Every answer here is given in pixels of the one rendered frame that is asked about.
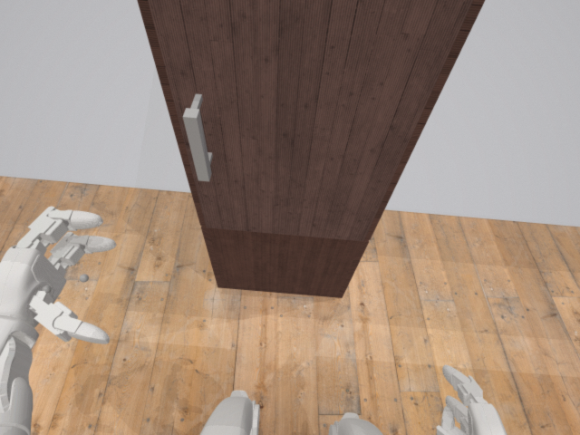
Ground cupboard door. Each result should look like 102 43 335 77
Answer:
148 0 474 241

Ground robot left forearm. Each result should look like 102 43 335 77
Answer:
0 315 39 435

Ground handle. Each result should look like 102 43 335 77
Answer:
183 94 213 181

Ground robot left hand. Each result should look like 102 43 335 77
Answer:
0 207 116 344

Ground robot left shin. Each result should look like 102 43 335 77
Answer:
230 391 249 399

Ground robot right hand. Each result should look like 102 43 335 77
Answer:
437 365 507 435

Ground left robot thigh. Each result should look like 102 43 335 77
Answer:
200 397 260 435

